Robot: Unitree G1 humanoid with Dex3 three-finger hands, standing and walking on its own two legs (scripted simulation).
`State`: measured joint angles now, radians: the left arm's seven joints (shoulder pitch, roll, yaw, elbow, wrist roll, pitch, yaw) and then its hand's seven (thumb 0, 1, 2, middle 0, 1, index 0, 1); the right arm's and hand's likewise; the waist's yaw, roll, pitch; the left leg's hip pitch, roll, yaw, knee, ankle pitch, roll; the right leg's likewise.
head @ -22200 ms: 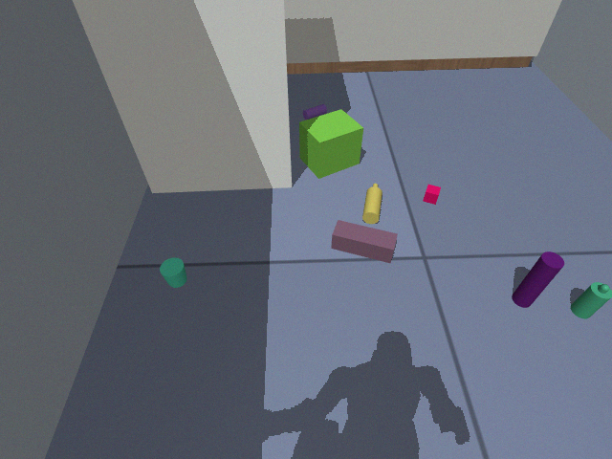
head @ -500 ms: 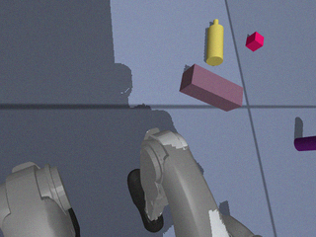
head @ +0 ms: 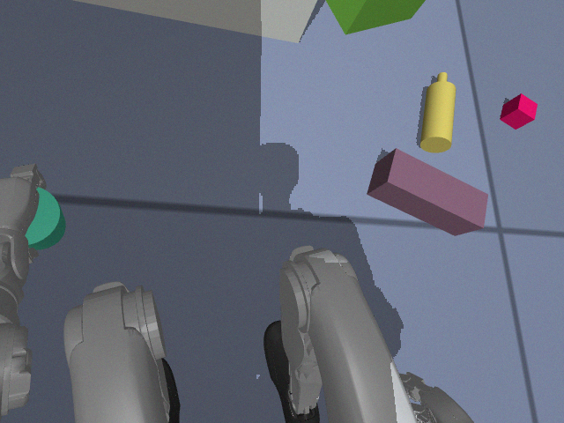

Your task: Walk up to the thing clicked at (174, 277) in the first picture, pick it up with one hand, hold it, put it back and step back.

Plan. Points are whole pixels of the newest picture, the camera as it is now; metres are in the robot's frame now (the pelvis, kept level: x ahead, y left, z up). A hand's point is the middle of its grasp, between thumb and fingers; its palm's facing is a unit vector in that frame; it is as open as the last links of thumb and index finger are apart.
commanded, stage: settle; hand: left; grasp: from above
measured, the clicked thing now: (32, 222) +0.43 +0.30 -0.23
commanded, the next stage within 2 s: lift in 0.28 s
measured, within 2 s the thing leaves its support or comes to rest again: neither
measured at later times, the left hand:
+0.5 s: hand out of the picture +0.41 +0.31 -0.13, palm faces -0.42 -0.09 -0.90, open 11.2 cm
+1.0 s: hand out of the picture +0.35 +0.31 +0.00, palm faces -0.43 -0.13 -0.89, open 11.2 cm
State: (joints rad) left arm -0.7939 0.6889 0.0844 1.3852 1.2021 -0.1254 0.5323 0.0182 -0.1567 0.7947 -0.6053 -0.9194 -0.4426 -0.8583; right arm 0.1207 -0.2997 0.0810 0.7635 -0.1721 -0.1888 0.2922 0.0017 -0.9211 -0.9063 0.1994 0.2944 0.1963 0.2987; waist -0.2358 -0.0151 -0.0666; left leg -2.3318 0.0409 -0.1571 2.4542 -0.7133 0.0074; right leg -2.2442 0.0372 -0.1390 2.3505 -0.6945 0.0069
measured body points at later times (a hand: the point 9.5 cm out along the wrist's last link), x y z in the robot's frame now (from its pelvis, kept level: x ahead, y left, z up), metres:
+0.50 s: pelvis -0.01 +0.00 +0.03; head +0.22 +0.07 +0.42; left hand +0.42 +0.31 -0.08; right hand +0.08 -0.28 -0.08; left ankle +0.07 +0.13 -0.29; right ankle +0.10 -0.11 -0.29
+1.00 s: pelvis -0.01 +0.00 +0.13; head +0.17 +0.06 +0.54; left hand +0.37 +0.31 +0.05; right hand +0.13 -0.26 +0.01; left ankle +0.07 +0.13 -0.29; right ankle +0.10 -0.11 -0.29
